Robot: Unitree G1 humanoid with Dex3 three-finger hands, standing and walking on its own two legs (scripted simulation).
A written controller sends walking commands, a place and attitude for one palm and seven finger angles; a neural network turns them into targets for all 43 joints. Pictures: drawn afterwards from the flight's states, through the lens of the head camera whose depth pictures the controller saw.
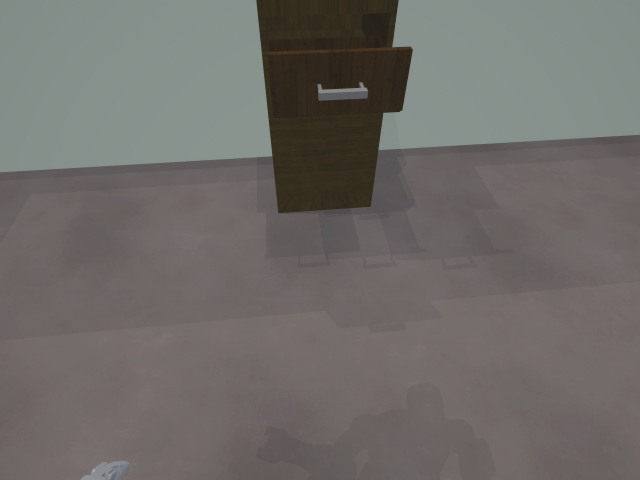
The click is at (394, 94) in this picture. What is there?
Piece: drawer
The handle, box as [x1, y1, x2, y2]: [317, 82, 367, 100]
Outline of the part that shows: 367,90 363,86 362,82 359,82 358,88 323,90 321,89 320,84 317,84 319,100 365,98 367,97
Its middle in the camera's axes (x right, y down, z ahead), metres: +0.06 -0.41 +1.07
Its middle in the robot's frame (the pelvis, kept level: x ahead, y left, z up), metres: +1.08 +0.00 -0.03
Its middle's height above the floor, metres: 0.74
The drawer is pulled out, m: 0.28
